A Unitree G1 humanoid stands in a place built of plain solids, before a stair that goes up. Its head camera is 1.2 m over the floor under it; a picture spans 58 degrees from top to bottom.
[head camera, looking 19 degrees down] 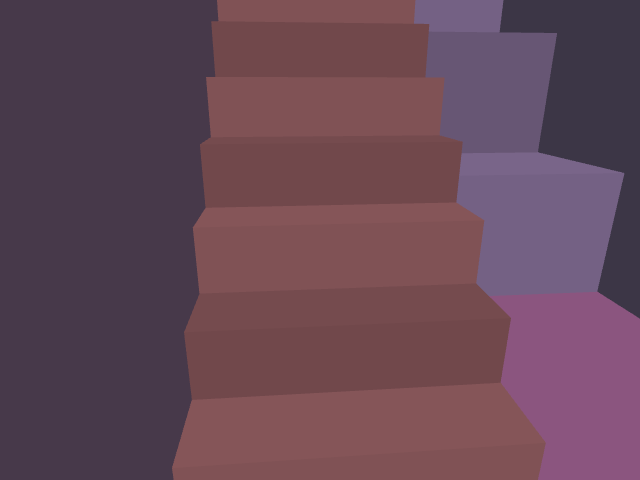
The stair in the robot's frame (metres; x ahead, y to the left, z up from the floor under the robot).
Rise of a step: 0.21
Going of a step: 0.22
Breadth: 0.86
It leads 5 degrees to the left of straight ahead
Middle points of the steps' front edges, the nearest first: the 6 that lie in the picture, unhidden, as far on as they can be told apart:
0.77 -0.10 0.42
0.99 -0.08 0.63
1.21 -0.07 0.83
1.44 -0.05 1.04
1.66 -0.03 1.25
1.88 -0.01 1.46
